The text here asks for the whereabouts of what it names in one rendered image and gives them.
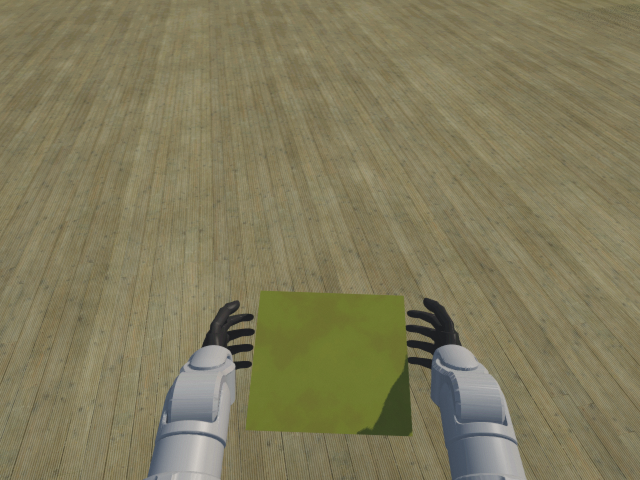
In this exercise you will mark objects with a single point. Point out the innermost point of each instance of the left robot hand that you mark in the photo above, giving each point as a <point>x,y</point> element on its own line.
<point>218,334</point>

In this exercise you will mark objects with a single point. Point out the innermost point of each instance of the right robot hand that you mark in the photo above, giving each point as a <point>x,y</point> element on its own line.
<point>443,334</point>

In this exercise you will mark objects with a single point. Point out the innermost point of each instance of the carton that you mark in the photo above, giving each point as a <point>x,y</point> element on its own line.
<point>330,363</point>

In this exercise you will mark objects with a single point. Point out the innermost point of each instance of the robot right forearm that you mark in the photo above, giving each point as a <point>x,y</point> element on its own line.
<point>477,426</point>

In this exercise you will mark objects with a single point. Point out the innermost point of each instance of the robot left forearm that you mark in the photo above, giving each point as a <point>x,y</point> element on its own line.
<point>192,432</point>

